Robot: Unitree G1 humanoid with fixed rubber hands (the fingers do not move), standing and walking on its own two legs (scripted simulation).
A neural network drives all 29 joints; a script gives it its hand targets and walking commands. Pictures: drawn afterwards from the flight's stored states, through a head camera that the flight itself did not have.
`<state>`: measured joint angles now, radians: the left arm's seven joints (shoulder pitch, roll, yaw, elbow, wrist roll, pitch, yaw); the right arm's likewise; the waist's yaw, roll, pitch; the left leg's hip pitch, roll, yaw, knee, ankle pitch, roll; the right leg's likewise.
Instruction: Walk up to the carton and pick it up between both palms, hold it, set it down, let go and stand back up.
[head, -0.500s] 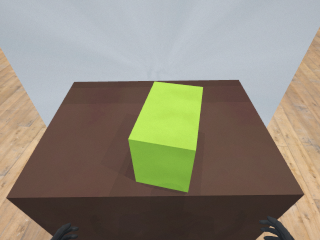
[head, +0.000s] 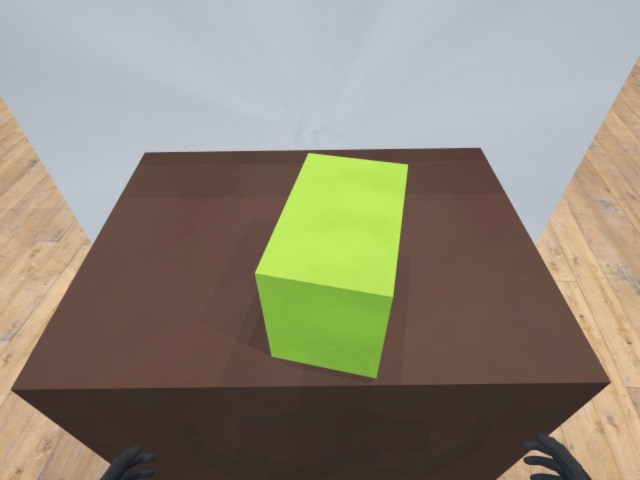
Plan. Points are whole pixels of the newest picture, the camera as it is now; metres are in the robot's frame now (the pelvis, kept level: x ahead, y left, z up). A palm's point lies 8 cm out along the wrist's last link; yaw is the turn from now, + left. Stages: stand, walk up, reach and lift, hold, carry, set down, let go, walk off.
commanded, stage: stand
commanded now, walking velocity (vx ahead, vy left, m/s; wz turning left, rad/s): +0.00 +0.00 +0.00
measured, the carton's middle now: (340, 259) +0.46 +0.01 +0.00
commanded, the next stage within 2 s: none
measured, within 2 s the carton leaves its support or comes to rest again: neither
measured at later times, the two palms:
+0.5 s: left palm out of the picture +0.10 +0.29 -0.07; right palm out of the picture +0.14 -0.28 -0.06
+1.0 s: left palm out of the picture +0.10 +0.29 -0.07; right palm out of the picture +0.14 -0.28 -0.07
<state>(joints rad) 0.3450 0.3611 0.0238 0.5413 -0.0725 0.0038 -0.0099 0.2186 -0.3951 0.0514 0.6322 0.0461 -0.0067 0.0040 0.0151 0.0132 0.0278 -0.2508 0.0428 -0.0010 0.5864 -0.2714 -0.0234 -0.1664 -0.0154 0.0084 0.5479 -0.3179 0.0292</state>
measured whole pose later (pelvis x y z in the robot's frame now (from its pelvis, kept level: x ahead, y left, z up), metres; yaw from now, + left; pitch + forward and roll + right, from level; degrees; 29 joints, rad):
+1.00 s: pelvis +0.00 +0.00 +0.00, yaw +0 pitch -4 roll -1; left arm 0.31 0.37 0.02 0.61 -0.07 0.00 -0.01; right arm 0.22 -0.41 0.05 0.63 0.05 0.00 0.00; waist 0.02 0.01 0.04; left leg -0.25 0.04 0.00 0.59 -0.27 -0.02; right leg -0.17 -0.02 0.01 0.55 -0.32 0.03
